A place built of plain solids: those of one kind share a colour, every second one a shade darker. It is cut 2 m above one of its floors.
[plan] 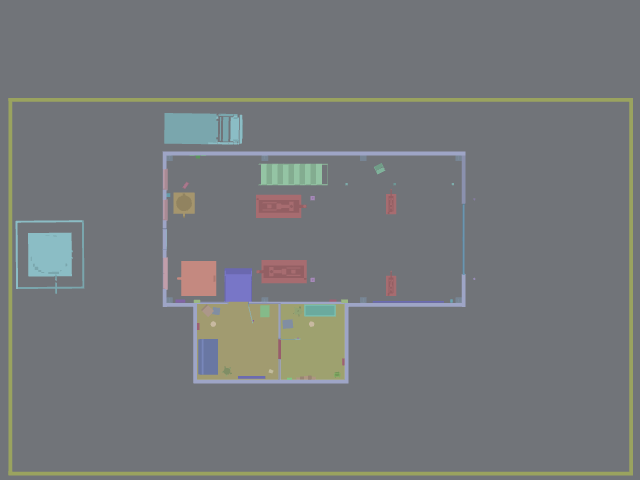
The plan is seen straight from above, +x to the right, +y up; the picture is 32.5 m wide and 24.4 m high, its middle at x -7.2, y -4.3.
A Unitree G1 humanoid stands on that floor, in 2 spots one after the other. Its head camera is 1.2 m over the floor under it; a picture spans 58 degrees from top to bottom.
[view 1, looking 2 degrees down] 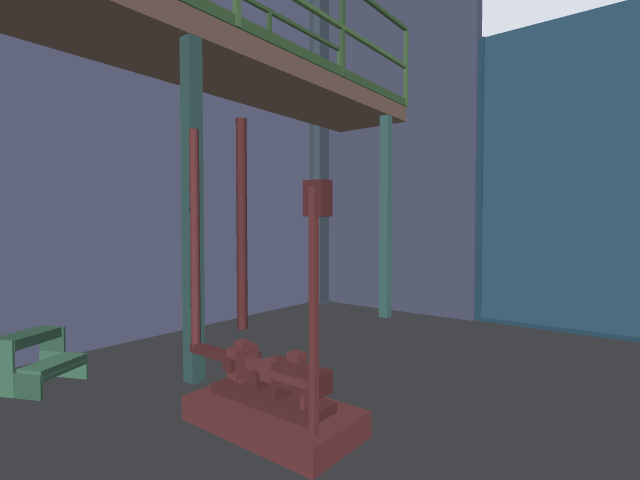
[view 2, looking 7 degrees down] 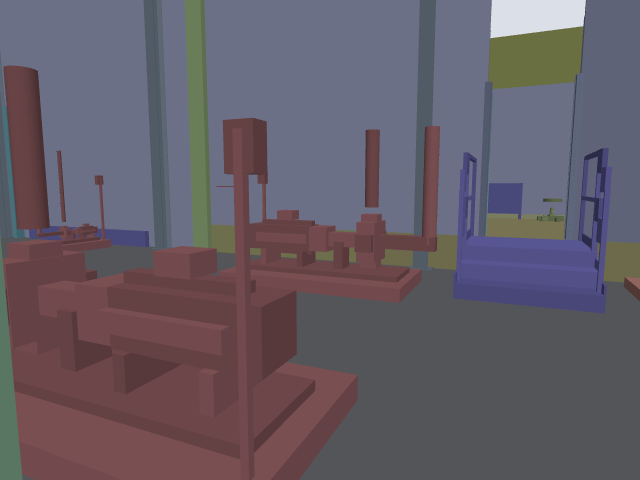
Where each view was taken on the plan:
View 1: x -5.40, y -4.25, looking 38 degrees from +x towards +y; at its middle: steel_column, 6.54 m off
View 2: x -11.20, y -0.97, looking -66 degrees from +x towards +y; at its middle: pump_unit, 5.28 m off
